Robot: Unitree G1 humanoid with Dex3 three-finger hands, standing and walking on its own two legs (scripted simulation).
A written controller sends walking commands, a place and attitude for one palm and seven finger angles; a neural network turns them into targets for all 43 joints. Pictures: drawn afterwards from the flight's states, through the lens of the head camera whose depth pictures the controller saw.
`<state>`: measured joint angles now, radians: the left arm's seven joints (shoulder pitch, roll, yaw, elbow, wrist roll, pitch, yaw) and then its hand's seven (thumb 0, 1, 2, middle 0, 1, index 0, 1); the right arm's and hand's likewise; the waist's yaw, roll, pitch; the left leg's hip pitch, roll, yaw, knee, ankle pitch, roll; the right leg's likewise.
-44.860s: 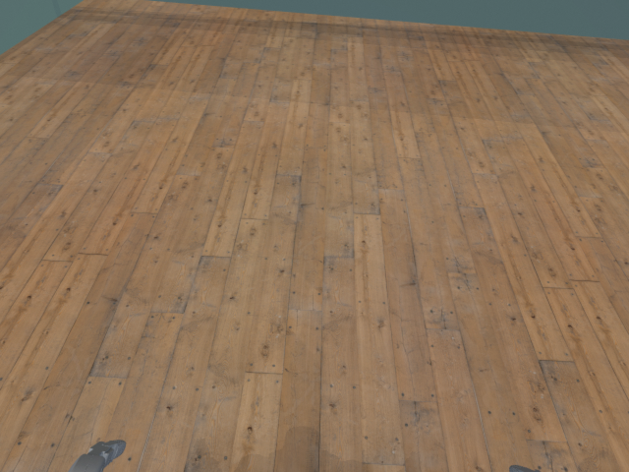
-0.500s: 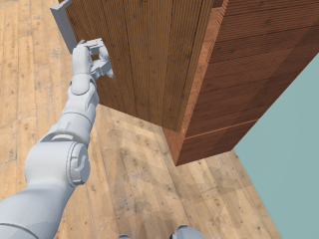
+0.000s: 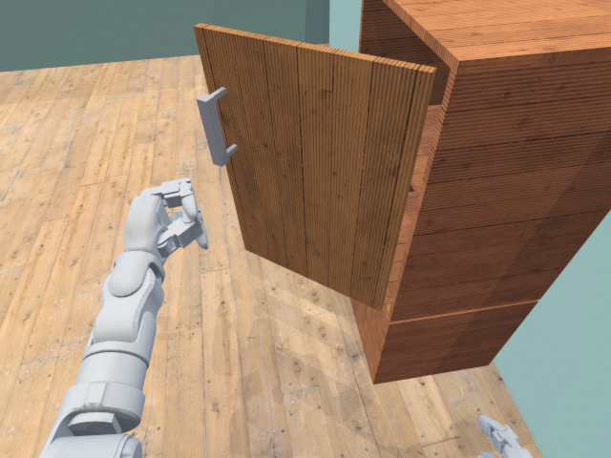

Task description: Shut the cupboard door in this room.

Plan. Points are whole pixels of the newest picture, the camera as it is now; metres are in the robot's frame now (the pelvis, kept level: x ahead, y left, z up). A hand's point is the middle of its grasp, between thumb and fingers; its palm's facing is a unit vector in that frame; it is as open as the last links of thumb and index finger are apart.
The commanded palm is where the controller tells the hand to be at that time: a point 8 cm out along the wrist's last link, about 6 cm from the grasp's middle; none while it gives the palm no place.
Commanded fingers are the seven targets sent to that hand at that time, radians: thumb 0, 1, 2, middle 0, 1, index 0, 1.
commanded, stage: draw the hand back to the body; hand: left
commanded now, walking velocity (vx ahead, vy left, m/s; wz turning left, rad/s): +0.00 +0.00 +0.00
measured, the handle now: (220, 127) +0.68 +0.20 +0.10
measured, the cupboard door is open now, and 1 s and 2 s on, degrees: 51 51 51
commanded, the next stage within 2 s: step back with the hand held close in 1.06 s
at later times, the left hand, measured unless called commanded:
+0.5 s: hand (74, 301) +0.24 +0.25 +0.16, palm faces +0.39 -0.87 -0.32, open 4.7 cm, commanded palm +0.19 +0.29 +0.18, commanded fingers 0.00 0.90 0.90 -0.42 -0.54 -0.42 -0.54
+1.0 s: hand (23, 335) +0.20 +0.28 +0.16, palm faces +0.48 -0.78 -0.39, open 7.3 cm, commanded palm +0.15 +0.31 +0.19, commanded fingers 0.00 0.90 0.90 -0.20 -0.30 -0.20 -0.30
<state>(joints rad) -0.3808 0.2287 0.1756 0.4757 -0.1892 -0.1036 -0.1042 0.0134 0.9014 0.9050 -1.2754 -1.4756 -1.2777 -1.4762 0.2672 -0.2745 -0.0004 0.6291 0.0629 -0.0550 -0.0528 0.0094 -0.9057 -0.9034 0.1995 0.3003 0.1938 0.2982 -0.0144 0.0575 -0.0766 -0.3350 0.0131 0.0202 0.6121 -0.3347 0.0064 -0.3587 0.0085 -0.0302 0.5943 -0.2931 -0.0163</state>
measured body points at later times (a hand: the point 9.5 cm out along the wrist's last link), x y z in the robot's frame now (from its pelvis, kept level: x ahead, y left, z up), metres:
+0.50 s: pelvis +0.01 +0.01 +0.02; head -0.01 -0.02 +0.46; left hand +0.22 +0.29 +0.18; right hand +0.19 -0.19 -0.08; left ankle -0.01 +0.11 -0.73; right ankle +0.01 -0.11 -0.73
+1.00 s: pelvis +0.02 +0.01 +0.02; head +0.00 -0.01 +0.46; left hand +0.17 +0.32 +0.18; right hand +0.21 -0.21 -0.07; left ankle -0.01 +0.11 -0.73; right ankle +0.01 -0.11 -0.73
